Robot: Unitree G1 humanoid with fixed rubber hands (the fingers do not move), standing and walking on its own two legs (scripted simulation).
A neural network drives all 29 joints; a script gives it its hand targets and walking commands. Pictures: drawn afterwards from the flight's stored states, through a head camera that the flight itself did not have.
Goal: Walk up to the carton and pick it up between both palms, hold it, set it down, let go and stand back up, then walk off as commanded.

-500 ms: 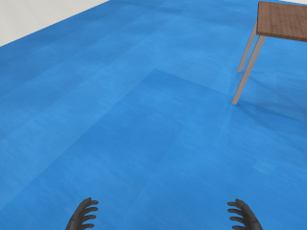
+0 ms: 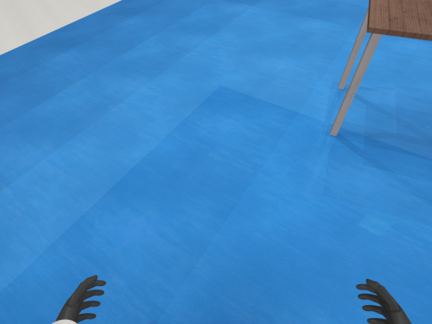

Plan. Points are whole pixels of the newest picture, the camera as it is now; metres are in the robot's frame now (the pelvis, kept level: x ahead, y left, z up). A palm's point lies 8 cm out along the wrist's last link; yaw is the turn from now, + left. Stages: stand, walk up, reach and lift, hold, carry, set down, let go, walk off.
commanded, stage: stand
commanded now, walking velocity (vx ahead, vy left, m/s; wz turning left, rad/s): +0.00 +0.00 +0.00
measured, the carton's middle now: out of the picture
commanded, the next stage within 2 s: walk up in 0.62 s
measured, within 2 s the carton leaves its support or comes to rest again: neither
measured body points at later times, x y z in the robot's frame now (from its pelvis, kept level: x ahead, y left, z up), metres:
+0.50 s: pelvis -0.01 +0.00 +0.02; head +0.01 +0.00 +0.47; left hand +0.14 +0.29 -0.08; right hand +0.12 -0.31 -0.09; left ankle +0.00 +0.13 -0.72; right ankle +0.00 -0.12 -0.72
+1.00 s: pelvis +0.01 -0.02 +0.03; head +0.02 -0.03 +0.48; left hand +0.16 +0.31 -0.06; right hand +0.07 -0.39 -0.06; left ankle +0.00 +0.13 -0.72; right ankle +0.02 -0.17 -0.67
